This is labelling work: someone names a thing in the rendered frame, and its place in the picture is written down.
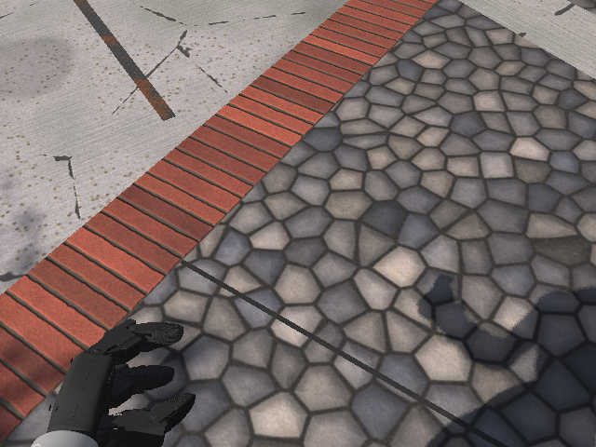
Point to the robot left hand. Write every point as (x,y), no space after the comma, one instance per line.
(100,379)

